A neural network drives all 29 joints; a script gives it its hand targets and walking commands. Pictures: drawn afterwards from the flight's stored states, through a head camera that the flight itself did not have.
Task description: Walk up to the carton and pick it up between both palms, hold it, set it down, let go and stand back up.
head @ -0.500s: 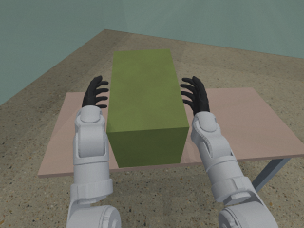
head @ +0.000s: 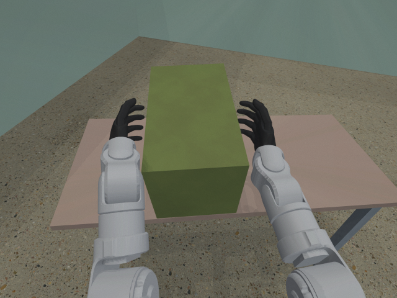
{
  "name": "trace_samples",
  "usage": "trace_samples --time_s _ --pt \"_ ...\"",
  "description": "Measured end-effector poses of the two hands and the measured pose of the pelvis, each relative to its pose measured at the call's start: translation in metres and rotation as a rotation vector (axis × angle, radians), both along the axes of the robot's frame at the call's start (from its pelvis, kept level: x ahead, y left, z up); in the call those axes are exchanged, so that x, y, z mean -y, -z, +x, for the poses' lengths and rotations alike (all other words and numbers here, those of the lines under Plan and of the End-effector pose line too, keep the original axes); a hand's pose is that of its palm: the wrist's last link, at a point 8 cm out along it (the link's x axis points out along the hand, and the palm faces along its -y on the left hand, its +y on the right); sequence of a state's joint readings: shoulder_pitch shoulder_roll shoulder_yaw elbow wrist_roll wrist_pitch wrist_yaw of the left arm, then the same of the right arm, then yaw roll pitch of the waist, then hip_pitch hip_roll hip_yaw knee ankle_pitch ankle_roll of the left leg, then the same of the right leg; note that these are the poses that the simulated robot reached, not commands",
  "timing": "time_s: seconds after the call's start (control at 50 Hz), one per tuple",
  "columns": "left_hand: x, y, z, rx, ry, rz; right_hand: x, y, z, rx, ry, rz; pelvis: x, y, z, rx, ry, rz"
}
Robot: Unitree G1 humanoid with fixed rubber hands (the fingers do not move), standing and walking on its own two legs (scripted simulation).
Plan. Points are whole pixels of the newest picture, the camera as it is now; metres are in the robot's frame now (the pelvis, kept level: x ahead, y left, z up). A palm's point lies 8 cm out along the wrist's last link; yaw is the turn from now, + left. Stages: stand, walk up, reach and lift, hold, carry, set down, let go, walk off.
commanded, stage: hold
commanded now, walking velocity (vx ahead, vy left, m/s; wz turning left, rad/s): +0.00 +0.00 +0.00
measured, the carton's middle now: (192, 136) +0.45 +0.01 +0.11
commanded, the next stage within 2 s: none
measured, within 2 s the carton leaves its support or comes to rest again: neither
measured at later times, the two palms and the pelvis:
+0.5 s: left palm (119, 144) +0.36 +0.15 +0.17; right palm (258, 141) +0.36 -0.11 +0.17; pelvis +0.00 +0.00 +0.00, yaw +0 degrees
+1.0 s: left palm (117, 143) +0.36 +0.16 +0.17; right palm (258, 138) +0.36 -0.11 +0.18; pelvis +0.00 +0.00 +0.00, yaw +0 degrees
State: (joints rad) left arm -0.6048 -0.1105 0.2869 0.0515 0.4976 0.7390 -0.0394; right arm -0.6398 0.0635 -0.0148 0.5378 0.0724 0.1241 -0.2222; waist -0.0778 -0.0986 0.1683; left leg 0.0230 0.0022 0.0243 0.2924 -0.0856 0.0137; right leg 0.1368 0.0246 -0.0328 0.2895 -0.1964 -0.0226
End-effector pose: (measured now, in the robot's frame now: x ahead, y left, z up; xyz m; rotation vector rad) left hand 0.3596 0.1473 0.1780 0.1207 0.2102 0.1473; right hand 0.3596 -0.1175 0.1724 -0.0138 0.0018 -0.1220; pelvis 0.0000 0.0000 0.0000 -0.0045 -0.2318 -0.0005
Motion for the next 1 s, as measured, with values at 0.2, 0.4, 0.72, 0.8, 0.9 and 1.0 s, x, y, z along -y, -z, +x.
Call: trace_samples --time_s 0.2,0.4,0.72,0.8,0.9,1.0 --pt "-0.0057 0.0043 0.0001 0.015 -0.017 -0.007 -0.0059 -0.0033 0.0051 0.017 -0.019 -0.017 0.0026 -0.0008 0.0011 -0.025 -0.006 -0.002" --pt "-0.0064 0.01 -0.0027 0.002 -0.018 -0.008 -0.0066 0.0018 0.0028 0.006 -0.02 -0.014 0.0009 -0.0004 0.0013 -0.021 -0.004 -0.004" --pt "-0.0077 0.0038 -0.0003 0.003 -0.024 -0.01 -0.0079 -0.002 0.0064 0.008 -0.023 -0.015 -0.0016 -0.0008 0.0008 -0.024 -0.001 -0.002" --pt "-0.0079 0.0028 -0.0007 0.012 -0.024 -0.01 -0.0081 -0.0041 0.0061 0.017 -0.024 -0.014 -0.0012 -0.0009 0.0015 -0.025 -0.001 -0.003" --pt "-0.0083 0.0023 -0.0027 0.017 -0.027 -0.009 -0.0087 -0.0065 0.0049 0.023 -0.027 -0.016 -0.0005 -0.0007 0.0018 -0.016 0.0 -0.003" --pt "-0.0078 0.0042 -0.0043 0.006 -0.029 -0.011 -0.0082 -0.0037 0.004 0.013 -0.029 -0.015 -0.0001 -0.0006 0.0016 -0.015 -0.001 -0.003"
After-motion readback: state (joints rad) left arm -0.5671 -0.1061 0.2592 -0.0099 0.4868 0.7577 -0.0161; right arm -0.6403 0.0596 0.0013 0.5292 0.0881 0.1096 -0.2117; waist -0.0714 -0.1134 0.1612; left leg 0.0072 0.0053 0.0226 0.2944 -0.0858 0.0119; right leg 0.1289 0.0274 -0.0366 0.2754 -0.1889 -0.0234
